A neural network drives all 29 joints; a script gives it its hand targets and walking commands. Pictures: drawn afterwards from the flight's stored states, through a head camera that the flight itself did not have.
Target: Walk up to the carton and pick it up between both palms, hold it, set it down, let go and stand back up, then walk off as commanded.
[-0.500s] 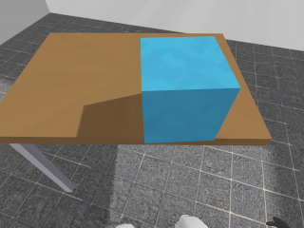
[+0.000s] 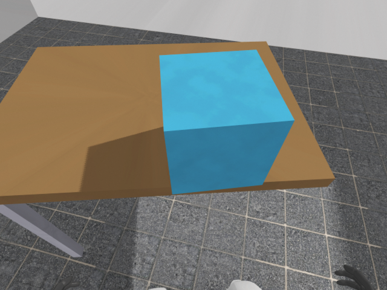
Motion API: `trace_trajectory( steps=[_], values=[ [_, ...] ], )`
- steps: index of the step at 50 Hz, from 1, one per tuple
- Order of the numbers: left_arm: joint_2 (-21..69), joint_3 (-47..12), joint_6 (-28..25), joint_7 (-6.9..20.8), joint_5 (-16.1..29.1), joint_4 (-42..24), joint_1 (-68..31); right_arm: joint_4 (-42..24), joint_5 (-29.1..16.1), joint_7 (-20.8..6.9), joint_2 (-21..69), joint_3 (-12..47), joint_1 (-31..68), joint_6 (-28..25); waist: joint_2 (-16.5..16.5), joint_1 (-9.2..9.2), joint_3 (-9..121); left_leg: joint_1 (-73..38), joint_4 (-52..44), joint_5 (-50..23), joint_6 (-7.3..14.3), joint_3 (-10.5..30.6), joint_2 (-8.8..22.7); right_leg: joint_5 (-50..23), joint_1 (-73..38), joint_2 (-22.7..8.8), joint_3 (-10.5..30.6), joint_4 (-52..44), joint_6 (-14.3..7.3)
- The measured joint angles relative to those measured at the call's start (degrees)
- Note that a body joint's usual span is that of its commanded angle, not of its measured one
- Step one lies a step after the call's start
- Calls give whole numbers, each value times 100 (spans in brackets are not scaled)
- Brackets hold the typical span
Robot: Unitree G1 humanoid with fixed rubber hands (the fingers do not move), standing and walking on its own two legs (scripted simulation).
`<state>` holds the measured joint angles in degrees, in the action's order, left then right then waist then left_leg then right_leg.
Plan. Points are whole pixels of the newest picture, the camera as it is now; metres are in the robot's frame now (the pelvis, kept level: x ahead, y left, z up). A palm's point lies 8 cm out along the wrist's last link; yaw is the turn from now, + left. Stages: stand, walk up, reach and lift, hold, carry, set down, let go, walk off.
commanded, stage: walk up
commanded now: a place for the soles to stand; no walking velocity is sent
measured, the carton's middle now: (213, 123) +0.45 -0.02 +0.07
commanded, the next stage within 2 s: none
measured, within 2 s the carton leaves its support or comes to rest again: neither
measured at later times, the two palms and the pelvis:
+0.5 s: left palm out of the picture +0.09 +0.33 -0.09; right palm out of the picture +0.12 -0.29 -0.07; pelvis -0.01 +0.03 -0.01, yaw +1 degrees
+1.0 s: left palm out of the picture +0.13 +0.32 -0.07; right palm out of the picture +0.09 -0.30 -0.08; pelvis +0.03 +0.02 +0.00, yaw -1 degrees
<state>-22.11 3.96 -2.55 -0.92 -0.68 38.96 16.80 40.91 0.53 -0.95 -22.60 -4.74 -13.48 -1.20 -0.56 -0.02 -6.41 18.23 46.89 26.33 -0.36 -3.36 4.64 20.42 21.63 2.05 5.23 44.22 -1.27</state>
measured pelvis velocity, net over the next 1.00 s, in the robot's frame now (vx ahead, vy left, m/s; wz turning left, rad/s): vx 0.03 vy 0.02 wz -0.02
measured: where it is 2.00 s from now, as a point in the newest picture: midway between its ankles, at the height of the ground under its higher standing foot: outside the picture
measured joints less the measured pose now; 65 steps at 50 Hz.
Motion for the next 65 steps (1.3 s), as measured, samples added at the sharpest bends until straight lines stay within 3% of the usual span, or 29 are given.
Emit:
trace_trajectory(
  steps=[2, 4, 5, 9, 14, 22, 25, 29, 33, 38, 42, 45, 48, 50, 53, 57, 60, 65],
  values=[
    [2, -10, -105, 0, 0, 0, -17, 2, 0, 0, 0, 0, 57, 0, -3, 2, -13, 7, 51, 15, -24, -20, 16, -194, -9, -18, 2, -31, 165],
    [1, -11, -209, 0, 0, 2, -18, 2, 0, 0, 0, 0, 101, 0, -2, 1, -12, 12, 63, 43, 88, 28, -18, -32, -8, -22, 3, -4, 243],
    [2, -11, -221, 0, 0, 3, -20, 1, 0, 0, -1, 0, 122, 0, 0, 3, -10, 1, 18, 61, 155, 63, -43, 6, -7, -23, 2, -2, 246],
    [2, -29, -82, -4, 0, 6, -74, 2, 0, 0, 0, 0, 127, -24, -10, 4, -10, -35, -37, -11, -10, 73, -64, -4, -8, -43, 6, 40, 204],
    [1, -30, -122, -6, 0, 2, -78, 2, 0, 0, 0, 0, 127, -27, -12, 2, 0, -43, -36, -11, -55, 48, -26, 31, -14, -23, 7, 23, 226],
    [2, -30, -199, -16, 0, 6, -13, 2, 0, -3, -7, 0, 259, 9, 7, 3, 0, 215, 416, 573, 312, 138, -288, 52, -14, -234, 10, 45, 219],
    [4, -29, -62, -19, 0, 10, -10, 4, 0, -7, -7, 0, 105, -26, 15, 7, -2, 143, 143, -73, 265, 118, -346, 213, 11, -294, 29, 254, 102],
    [1, -29, 64, -56, 0, 17, -8, 5, 0, -12, -4, 0, -410, -30, 19, 10, 1, -155, -119, -126, 261, 105, -337, 573, 260, 53, 51, 1312, 28],
    [-1, -30, -2, -50, 0, 15, -7, 4, 0, -12, -3, 1, -867, -37, 15, 4, 2, -441, -556, -267, 288, 99, -337, 485, 358, 101, 60, 1443, 28],
    [-3, -30, -24, -27, 0, 15, -9, 2, 0, -12, -2, 1, -1115, -38, 11, 0, 0, -539, -608, -205, 284, 34, -339, 482, 362, -86, -22, 999, 28],
    [-5, -31, -48, -21, 0, 12, -8, 0, 0, -12, 0, 1, -1050, -38, 8, -3, 5, -534, -585, -139, 224, -113, -334, 130, 287, -143, -137, 64, -28],
    [-6, -30, -173, -22, 0, 18, -10, 6, 0, -12, 0, 5, -892, -26, 83, -5, -56, -329, 85, 8, 194, -86, -239, -701, 123, -26, -176, -374, -11],
    [-5, -38, -145, -22, 0, 18, -4, 2, 0, -12, -4, 13, -671, 18, 89, -3, -29, 106, 985, 263, 192, 61, -341, -604, 76, -43, -174, -292, -8],
    [-4, -39, -117, -22, 0, 18, -3, 0, 0, -12, -6, 13, -540, 19, 92, 0, -18, 295, 1063, 271, 194, 74, -343, -569, 79, -93, -177, -304, -52],
    [-4, -39, -26, -21, 0, 18, -2, 0, 0, -12, -7, 13, -424, 19, 95, 4, -14, 328, 871, 274, 198, 98, -332, -568, 88, -132, -182, -304, -51],
    [-2, -39, 131, -6, 0, 20, -26, 2, 0, -13, -8, 14, -494, 19, 81, 5, -17, 10, -88, 14, 223, 94, -344, -489, 138, -136, -182, -212, 62],
    [-3, -55, 284, -3, 0, 21, -37, 25, 0, -12, -7, 13, -716, 19, 65, 6, -12, -58, -107, -352, 219, 94, -344, 176, 169, -60, -172, 228, 49],
    [-4, -56, 279, 18, 0, 57, -36, 34, 0, -2, -6, 13, -712, -22, -14, 2, -12, -110, -363, -406, 243, 61, -318, 227, 177, -12, -165, 453, 49]
  ],
)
